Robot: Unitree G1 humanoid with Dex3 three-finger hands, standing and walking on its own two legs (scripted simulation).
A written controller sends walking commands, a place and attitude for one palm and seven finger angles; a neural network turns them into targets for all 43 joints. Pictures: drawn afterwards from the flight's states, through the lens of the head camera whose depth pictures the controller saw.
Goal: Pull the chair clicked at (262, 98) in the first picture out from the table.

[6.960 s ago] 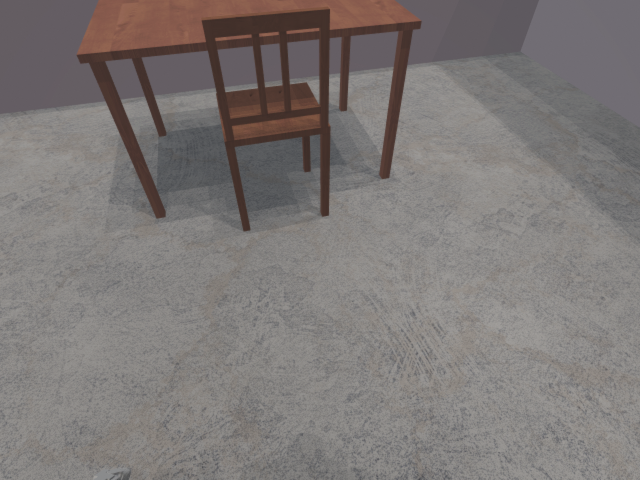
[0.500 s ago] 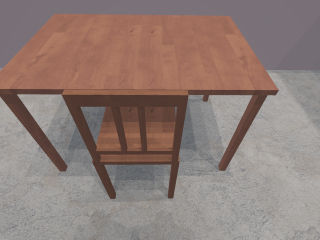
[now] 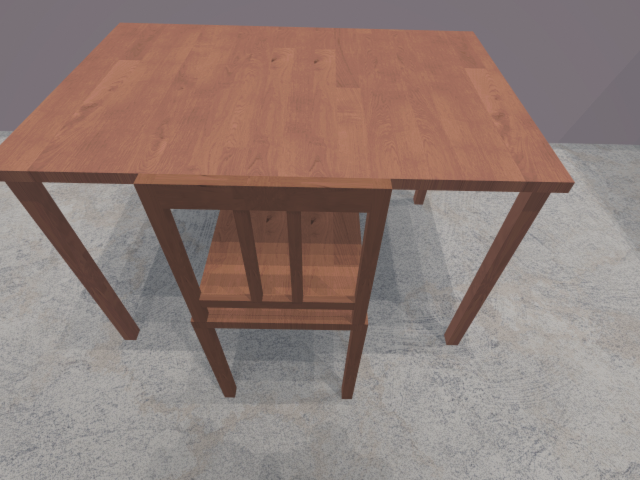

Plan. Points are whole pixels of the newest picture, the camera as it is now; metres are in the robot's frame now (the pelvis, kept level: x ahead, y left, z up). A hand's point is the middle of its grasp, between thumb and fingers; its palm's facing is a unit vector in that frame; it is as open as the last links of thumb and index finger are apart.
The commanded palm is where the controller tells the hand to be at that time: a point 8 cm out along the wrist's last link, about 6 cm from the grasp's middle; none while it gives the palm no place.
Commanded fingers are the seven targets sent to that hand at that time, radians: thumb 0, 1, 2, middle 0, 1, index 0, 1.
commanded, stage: look again from close up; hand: left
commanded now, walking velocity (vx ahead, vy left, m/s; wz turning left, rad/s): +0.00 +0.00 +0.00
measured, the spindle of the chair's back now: (250, 257) +0.50 +0.16 -0.08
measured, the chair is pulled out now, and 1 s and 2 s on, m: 0.00 0.00 0.00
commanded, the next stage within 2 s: shuffle to correct the standing spot in 0.78 s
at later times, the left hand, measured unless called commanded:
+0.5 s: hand out of the picture -0.03 +0.20 -0.17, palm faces +0.01 -0.98 -0.19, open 7.4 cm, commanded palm none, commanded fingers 0.00 0.90 0.90 -0.20 -0.30 -0.20 -0.30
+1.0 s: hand out of the picture -0.04 +0.19 -0.17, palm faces +0.00 -0.99 -0.17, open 7.4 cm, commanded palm none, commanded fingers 0.00 0.90 0.90 -0.20 -0.30 -0.20 -0.30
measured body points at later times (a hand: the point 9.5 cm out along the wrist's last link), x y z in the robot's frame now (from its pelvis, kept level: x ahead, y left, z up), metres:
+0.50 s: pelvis -0.01 +0.03 +0.01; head +0.00 +0.04 +0.46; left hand -0.03 +0.25 -0.15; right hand +0.01 -0.20 -0.15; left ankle +0.03 +0.10 -0.73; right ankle -0.03 -0.12 -0.73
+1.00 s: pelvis -0.01 +0.03 +0.01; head +0.00 +0.03 +0.46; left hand -0.03 +0.24 -0.15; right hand -0.02 -0.18 -0.15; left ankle +0.03 +0.10 -0.73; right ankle -0.03 -0.12 -0.73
